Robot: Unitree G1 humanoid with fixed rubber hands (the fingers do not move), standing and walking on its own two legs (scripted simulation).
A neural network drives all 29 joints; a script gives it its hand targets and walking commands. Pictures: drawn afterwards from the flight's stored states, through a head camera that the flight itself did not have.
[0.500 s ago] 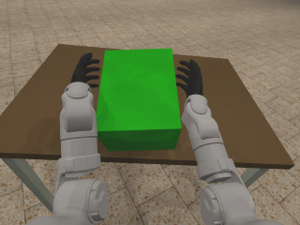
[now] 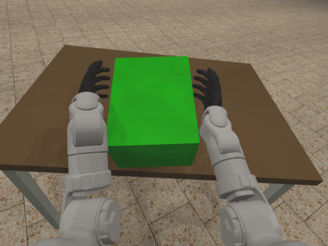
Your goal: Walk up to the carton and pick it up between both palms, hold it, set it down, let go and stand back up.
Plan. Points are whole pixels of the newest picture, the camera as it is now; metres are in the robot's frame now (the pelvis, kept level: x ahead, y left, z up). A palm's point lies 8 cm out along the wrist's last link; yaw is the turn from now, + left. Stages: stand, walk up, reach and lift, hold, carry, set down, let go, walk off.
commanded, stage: hold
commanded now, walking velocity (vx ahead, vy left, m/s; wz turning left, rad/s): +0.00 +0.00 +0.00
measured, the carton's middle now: (153, 112) +0.40 -0.01 +0.13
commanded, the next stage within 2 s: none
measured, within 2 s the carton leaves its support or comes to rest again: neither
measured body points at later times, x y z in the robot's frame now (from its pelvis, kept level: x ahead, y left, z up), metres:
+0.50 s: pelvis +0.00 -0.01 +0.00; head -0.02 +0.02 +0.45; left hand +0.38 +0.14 +0.19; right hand +0.38 -0.14 +0.19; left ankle +0.05 +0.12 -0.75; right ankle +0.04 -0.12 -0.75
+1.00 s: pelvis +0.00 +0.00 +0.00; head -0.02 +0.03 +0.45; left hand +0.38 +0.14 +0.19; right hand +0.38 -0.14 +0.18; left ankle +0.05 +0.12 -0.75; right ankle +0.04 -0.12 -0.75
